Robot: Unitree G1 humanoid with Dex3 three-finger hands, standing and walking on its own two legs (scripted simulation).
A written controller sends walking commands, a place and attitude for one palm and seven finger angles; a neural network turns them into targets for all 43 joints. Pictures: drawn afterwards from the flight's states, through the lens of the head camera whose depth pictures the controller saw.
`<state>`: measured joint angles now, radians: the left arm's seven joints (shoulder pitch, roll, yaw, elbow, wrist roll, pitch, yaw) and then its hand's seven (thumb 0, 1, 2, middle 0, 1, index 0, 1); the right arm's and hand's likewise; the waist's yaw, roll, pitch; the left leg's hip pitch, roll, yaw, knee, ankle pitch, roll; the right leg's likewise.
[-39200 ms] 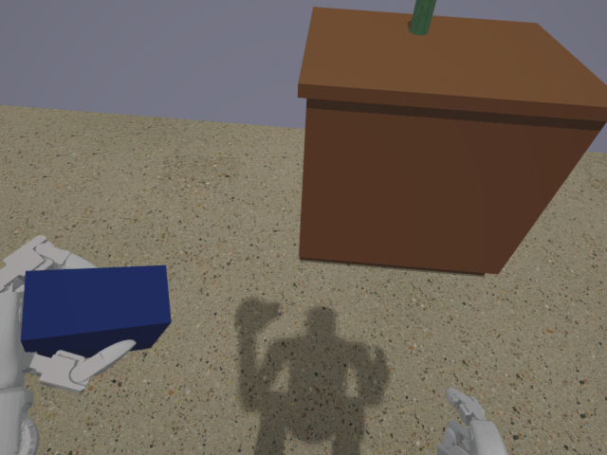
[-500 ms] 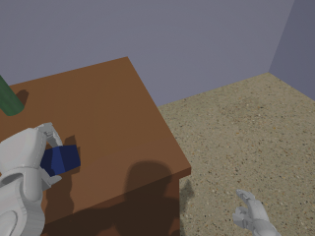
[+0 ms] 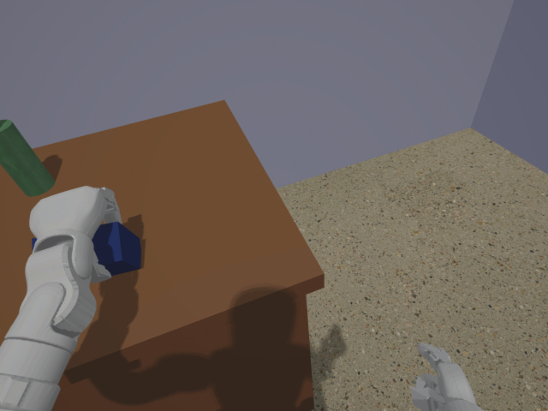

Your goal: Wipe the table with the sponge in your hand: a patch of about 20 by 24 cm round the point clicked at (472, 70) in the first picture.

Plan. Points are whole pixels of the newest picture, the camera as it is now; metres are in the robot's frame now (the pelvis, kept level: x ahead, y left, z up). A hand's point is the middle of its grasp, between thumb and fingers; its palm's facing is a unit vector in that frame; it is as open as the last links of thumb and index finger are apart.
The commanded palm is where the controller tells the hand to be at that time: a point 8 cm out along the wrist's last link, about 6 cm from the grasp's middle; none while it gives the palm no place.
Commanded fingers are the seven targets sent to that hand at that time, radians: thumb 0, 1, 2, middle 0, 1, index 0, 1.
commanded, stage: wipe forward along the middle lane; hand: left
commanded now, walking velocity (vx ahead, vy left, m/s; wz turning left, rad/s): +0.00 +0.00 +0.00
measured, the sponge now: (98, 258) +0.29 +0.33 +0.09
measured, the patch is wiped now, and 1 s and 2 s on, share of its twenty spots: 1.00 1.00 1.00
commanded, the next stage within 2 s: slide back across to the first lane in 1.08 s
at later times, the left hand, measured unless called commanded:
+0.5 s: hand (86, 214) +0.33 +0.34 +0.15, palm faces -0.11 +0.02 -0.99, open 9.8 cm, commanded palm +0.32 +0.36 +0.16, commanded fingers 0.00 0.10 1.30 -1.20 -1.60 -1.20 -1.60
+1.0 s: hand (81, 198) +0.36 +0.37 +0.15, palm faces -0.18 +0.05 -0.98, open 9.8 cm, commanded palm +0.37 +0.37 +0.16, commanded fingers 0.00 0.10 1.30 -1.20 -1.60 -1.20 -1.60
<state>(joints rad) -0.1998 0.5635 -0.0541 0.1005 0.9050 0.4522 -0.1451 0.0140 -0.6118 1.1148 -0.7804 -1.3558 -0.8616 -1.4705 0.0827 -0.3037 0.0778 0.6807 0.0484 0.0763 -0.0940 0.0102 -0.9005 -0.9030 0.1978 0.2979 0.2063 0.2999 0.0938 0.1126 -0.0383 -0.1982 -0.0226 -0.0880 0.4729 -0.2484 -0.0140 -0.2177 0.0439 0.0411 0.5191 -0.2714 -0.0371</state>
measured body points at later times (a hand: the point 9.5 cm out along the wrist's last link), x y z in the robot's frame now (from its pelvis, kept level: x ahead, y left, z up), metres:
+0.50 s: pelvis -0.01 -0.03 -0.01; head -0.01 -0.08 +0.44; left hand +0.33 +0.33 +0.20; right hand +0.13 -0.29 -0.14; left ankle +0.01 +0.14 -0.73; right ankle +0.01 -0.09 -0.74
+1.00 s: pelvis -0.01 -0.02 -0.01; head +0.02 -0.06 +0.44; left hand +0.37 +0.36 +0.21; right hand +0.11 -0.29 -0.15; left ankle +0.01 +0.14 -0.74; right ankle +0.01 -0.09 -0.74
